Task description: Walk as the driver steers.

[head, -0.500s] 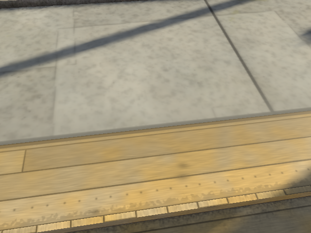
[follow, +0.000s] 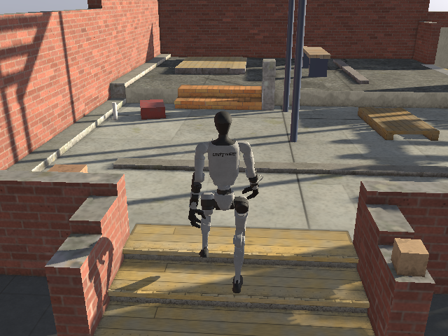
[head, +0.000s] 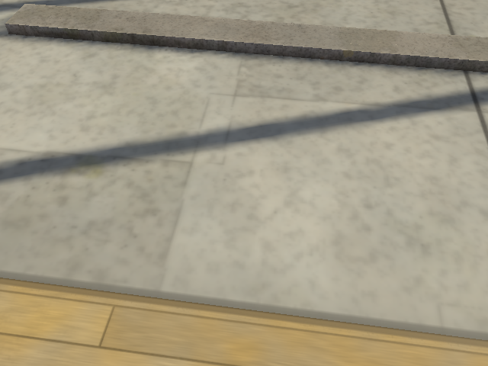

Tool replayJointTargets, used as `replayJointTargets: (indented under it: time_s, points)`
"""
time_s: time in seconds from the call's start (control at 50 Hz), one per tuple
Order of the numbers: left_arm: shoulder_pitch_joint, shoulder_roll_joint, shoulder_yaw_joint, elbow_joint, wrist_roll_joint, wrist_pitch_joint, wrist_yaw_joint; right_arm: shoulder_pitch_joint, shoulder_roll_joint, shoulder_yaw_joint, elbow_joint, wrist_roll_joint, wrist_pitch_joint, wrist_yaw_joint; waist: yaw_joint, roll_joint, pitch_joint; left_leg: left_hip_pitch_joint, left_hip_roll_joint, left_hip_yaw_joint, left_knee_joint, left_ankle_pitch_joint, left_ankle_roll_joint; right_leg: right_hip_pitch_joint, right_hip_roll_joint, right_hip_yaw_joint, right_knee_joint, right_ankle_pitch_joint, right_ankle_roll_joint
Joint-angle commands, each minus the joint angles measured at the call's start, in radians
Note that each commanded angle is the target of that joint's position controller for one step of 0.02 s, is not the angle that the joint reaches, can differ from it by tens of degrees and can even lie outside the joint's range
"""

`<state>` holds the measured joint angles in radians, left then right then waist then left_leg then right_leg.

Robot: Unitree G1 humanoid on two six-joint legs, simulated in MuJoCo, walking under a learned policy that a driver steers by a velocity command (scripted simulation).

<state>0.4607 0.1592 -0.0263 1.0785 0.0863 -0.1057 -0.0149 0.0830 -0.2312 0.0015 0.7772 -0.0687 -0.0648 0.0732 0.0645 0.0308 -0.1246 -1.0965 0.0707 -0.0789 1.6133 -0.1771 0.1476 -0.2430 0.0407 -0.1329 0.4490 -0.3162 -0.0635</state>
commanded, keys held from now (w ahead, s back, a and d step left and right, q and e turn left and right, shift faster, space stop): w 1.00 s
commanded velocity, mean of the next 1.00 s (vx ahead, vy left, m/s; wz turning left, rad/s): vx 0.50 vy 0.00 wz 0.03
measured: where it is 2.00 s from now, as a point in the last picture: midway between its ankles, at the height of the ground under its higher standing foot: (280, 185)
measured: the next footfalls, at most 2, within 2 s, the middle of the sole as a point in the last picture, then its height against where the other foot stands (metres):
left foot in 0.22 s outside the picture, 0.10 m higher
right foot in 0.80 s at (298, 305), level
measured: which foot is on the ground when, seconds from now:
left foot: up 0.00-0.20, down 0.22-0.80, up 0.82-1.00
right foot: down 0.00-0.26, up 0.28-0.78, down 0.80-1.00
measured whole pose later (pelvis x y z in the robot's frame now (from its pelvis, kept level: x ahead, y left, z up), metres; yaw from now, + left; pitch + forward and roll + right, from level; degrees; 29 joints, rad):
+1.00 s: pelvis +0.62 +0.00 +0.12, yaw +1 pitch +3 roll -1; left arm 0.31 0.18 0.07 0.99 0.04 -0.09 0.00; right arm 0.23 -0.20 -0.05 0.98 -0.07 -0.10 0.05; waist 0.02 0.02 -0.04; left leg -0.53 0.06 -0.05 1.16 -0.27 0.09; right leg -0.23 0.06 -0.07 0.32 -0.13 -0.08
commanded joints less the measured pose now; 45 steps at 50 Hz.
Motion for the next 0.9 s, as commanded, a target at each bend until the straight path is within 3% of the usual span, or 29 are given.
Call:
replayJointTargets:
  time_s: [0.02, 0.06, 0.1, 0.12, 0.14, 0.16, 0.18, 0.22, 0.24, 0.26, 0.28, 0.3, 0.32, 0.36, 0.4, 0.44, 0.46, 0.48, 0.54, 0.58, 0.64, 0.72, 0.78, 0.8, 0.82, 0.84, 0.86, 0.88, 0.9]
  points:
    - [0.048, 0.045, -0.003, -0.02, 0.02, -0.02, 0.0, -0.087, 0.006, 0.024, -0.059, 0.001, -0.017, -0.01, -0.003, -0.089, 0.07, -0.26, 0.025, 0.031, 0.116, -0.044, 0.007, 0.208, -0.268, 0.265, -0.214, 0.291, -0.206]
    - [0.092, 0.036, -0.01, 0.003, 0.028, -0.016, -0.006, -0.171, 0.01, 0.036, -0.09, 0.006, -0.021, -0.022, 0.015, -0.049, 0.106, -0.34, 0.063, 0.042, -0.044, -0.025, 0.012, 0.3, -0.278, 0.248, -0.24, 0.211, -0.177]
    - [0.091, 0.037, -0.019, -0.007, 0.02, -0.009, -0.033, -0.295, 0.027, 0.048, -0.139, 0.015, -0.002, -0.017, 0.024, -0.078, 0.123, -0.116, 0.075, 0.112, -0.294, 0.082, 0.012, 0.164, -0.251, 0.186, -0.31, 0.234, -0.158]
    - [-0.012, 0.073, -0.012, -0.061, -0.01, -0.006, -0.059, -0.333, 0.049, 0.06, -0.145, 0.023, 0.024, 0.002, -0.011, -0.098, 0.14, 0.209, 0.054, 0.164, -0.442, -0.057, -0.018, -0.087, -0.251, 0.11, -0.4, 0.201, -0.132]
    - [0.033, 0.102, -0.006, -0.053, -0.025, -0.012, -0.073, -0.363, 0.06, 0.065, -0.158, 0.029, 0.045, 0.016, 0.001, -0.144, 0.144, 0.349, 0.022, 0.19, -0.423, -0.12, -0.055, -0.143, -0.276, 0.116, -0.418, 0.207, -0.15]
    - [0.048, 0.148, 0.002, -0.067, -0.04, -0.02, -0.073, -0.297, 0.028, 0.047, -0.14, 0.027, 0.042, 0.03, -0.027, -0.172, 0.162, 0.381, -0.038, 0.251, -0.368, -0.151, -0.059, -0.069, -0.316, 0.111, -0.371, 0.409, -0.166]
    - [0.025, 0.185, 0.014, -0.078, -0.036, -0.029, -0.071, -0.25, -0.009, 0.03, -0.13, 0.031, 0.035, 0.03, -0.062, -0.15, 0.155, 0.38, -0.066, 0.255, -0.468, -0.164, -0.039, 0.051, -0.318, 0.091, -0.3, 0.647, -0.15]
    - [0.035, 0.255, 0.048, -0.078, -0.025, -0.043, -0.061, -0.106, -0.056, 0.005, -0.109, 0.039, -0.002, 0.013, -0.118, -0.189, 0.04, 0.636, -0.1, 0.229, -0.624, -0.017, 0.034, 0.164, -0.295, 0.033, -0.058, 1.24, -0.081]
    - [0.203, 0.143, 0.03, -0.055, 0.007, -0.06, -0.064, 0.029, -0.088, 0.009, -0.072, 0.068, -0.017, 0.009, -0.105, -0.032, -0.232, 1.132, 0.005, -0.031, -0.582, 0.152, 0.154, -0.177, -0.191, 0.056, 0.224, 1.083, -0.017]
    - [0.19, 0.122, 0.02, -0.071, 0.012, -0.053, -0.073, 0.326, -0.147, -0.017, 0.004, 0.04, -0.002, -0.006, -0.224, 0.112, -0.375, 1.403, 0.137, -0.428, -0.878, 0.042, 0.238, -0.37, -0.066, 0.135, 0.481, 0.417, 0.029]
    - [-0.003, 0.106, 0.043, -0.118, -0.038, -0.025, -0.095, 0.576, -0.222, -0.048, 0.122, 0.009, -0.004, -0.019, -0.289, 0.174, -0.28, 1.356, 0.224, -0.719, -1.136, -0.102, 0.227, -0.551, 0.037, 0.244, 0.871, -0.002, 0.024]
    - [-0.089, 0.083, 0.05, -0.134, -0.055, -0.021, -0.091, 0.539, -0.237, -0.062, 0.154, 0.014, -0.031, -0.041, -0.254, 0.147, -0.096, 1.135, 0.197, -0.667, -1.156, -0.328, 0.137, -0.67, -0.003, 0.339, 1.086, 0.111, -0.003]
    - [-0.103, 0.047, 0.037, -0.128, -0.039, -0.027, -0.071, 0.416, -0.181, -0.056, 0.161, 0.03, -0.038, -0.048, -0.199, 0.164, -0.013, 0.915, 0.182, -0.56, -1.134, -0.396, 0.147, -0.668, -0.032, 0.335, 1.227, 0.168, -0.024]
    - [-0.143, 0.02, 0.025, -0.157, -0.02, -0.021, -0.046, 0.225, -0.019, -0.018, 0.167, 0.023, -0.035, -0.044, -0.087, -0.009, -0.023, 0.719, 0.201, -0.424, -1.139, -0.174, 0.152, -0.651, -0.053, 0.327, 1.35, 0.216, -0.063]
    - [-0.179, -0.002, 0.011, -0.19, -0.025, 0.005, -0.038, 0.106, 0.093, 0.015, 0.172, 0.024, -0.032, -0.048, -0.003, -0.039, -0.028, 0.632, 0.205, -0.365, -1.222, -0.115, 0.137, -0.701, -0.082, 0.328, 1.385, 0.205, -0.106]
    - [-0.219, 0.034, 0.015, -0.2, -0.017, 0.012, -0.043, 0.081, 0.082, 0.013, 0.193, 0.009, -0.05, -0.056, 0.015, -0.055, 0.015, 0.608, 0.156, -0.205, -1.292, -0.099, 0.097, -0.725, -0.114, 0.3, 1.234, 0.225, -0.099]
    - [-0.266, 0.047, 0.02, -0.219, -0.023, 0.005, -0.05, 0.093, 0.047, 0.003, 0.188, -0.001, -0.057, -0.06, 0.006, -0.039, 0.027, 0.62, 0.116, -0.083, -1.326, -0.055, 0.081, -0.686, -0.123, 0.254, 1.113, 0.221, -0.096]
    - [-0.301, 0.069, 0.026, -0.231, -0.012, 0.001, -0.057, 0.083, 0.033, 0.004, 0.182, -0.004, -0.067, -0.062, 0.007, 0.012, 0.057, 0.626, 0.1, -0.057, -1.363, -0.015, 0.087, -0.692, -0.142, 0.225, 1.054, 0.259, -0.082]
    - [-0.425, 0.099, 0.032, -0.263, -0.014, -0.005, -0.07, 0.199, 0.007, 0.007, 0.193, -0.021, -0.079, -0.062, -0.062, -0.025, 0.045, 0.783, 0.094, 0.019, -1.371, 0.224, 0.096, -0.69, -0.175, 0.192, 0.716, 0.438, -0.025]
    - [-0.495, 0.062, 0.026, -0.281, -0.023, 0.012, -0.073, 0.289, -0.021, -0.001, 0.208, -0.004, -0.073, -0.035, -0.099, 0.017, 0.073, 0.806, 0.09, 0.078, -1.41, 0.307, 0.095, -0.557, -0.153, 0.127, 0.482, 0.482, 0.01]
    - [-0.547, 0.074, 0.042, -0.304, -0.032, 0.043, -0.071, 0.372, -0.062, -0.02, 0.241, 0.007, -0.072, -0.001, -0.113, 0.035, 0.14, 0.939, 0.139, 0.069, -1.428, 0.346, 0.102, -0.495, -0.123, 0.111, 0.303, 0.456, 0.021]
    - [-0.635, 0.088, 0.065, -0.343, -0.04, 0.05, -0.047, 0.404, -0.062, -0.038, 0.27, 0.022, -0.068, -0.003, -0.123, 0.039, 0.164, 1.233, 0.209, 0.04, -1.398, 0.443, 0.083, -0.511, -0.1, 0.107, 0.108, 0.303, -0.004]
    - [-0.574, 0.135, 0.101, -0.331, -0.061, 0.025, -0.025, 0.363, -0.087, -0.058, 0.257, 0.021, -0.049, -0.021, -0.066, 0.03, 0.094, 1.227, 0.162, 0.104, -1.255, 0.726, 0.017, -0.213, -0.028, 0.038, 0.024, 0.325, -0.064]
    - [-0.457, 0.17, 0.119, -0.3, -0.067, 0.011, -0.015, 0.367, -0.066, -0.058, 0.243, 0.008, -0.051, -0.027, -0.041, 0.014, -0.024, 1.118, 0.097, 0.14, -1.121, 0.724, -0.04, 0.066, -0.033, 0.065, 0.12, 0.397, -0.119]
    - [-0.283, 0.189, 0.113, -0.261, -0.062, 0.009, -0.016, 0.516, 0.038, -0.027, 0.231, 0.001, -0.064, -0.037, -0.047, -0.161, -0.287, 0.779, -0.02, 0.157, -0.85, 0.429, -0.113, 0.588, -0.208, 0.304, 0.145, 0.449, -0.29]
    - [-0.003, 0.204, 0.122, -0.182, -0.046, 0.016, 0.002, 0.45, 0.026, -0.019, 0.213, -0.003, -0.064, -0.015, 0.078, -0.255, -0.336, 0.525, -0.165, 0.106, -0.627, -0.28, -0.156, 0.816, -0.388, 0.677, -0.073, 0.346, -0.382]
    - [0.1, 0.203, 0.134, -0.106, -0.026, 0.006, 0.013, 0.265, -0.03, -0.052, 0.172, 0.024, -0.049, 0.001, 0.129, -0.182, -0.16, 0.36, -0.125, -0.009, -0.426, -0.329, -0.109, 0.724, -0.354, 0.699, -0.171, 0.148, -0.268]
    - [-0.011, 0.227, 0.143, -0.117, -0.041, -0.008, 0.022, 0.197, -0.047, -0.065, 0.162, 0.033, -0.051, -0.009, 0.08, -0.148, 0.019, 0.311, -0.06, -0.034, -0.341, -0.238, -0.074, 0.495, -0.335, 0.606, -0.193, 0.094, -0.205]
    - [-0.089, 0.173, 0.13, -0.121, -0.045, -0.006, 0.027, 0.202, -0.034, -0.063, 0.168, 0.012, -0.056, -0.021, 0.028, -0.124, 0.045, 0.38, -0.012, -0.044, -0.35, -0.176, -0.04, 0.332, -0.318, 0.522, -0.217, 0.162, -0.197]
